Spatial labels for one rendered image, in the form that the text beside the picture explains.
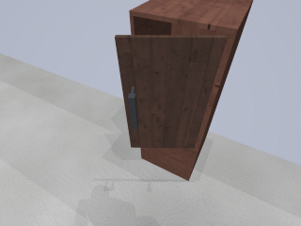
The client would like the handle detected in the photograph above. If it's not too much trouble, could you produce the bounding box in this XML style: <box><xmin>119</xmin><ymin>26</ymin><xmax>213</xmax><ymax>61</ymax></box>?
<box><xmin>128</xmin><ymin>87</ymin><xmax>138</xmax><ymax>129</ymax></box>

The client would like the cupboard door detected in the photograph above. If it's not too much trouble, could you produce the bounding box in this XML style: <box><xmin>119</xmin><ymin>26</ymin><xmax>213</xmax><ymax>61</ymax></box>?
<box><xmin>115</xmin><ymin>35</ymin><xmax>227</xmax><ymax>149</ymax></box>

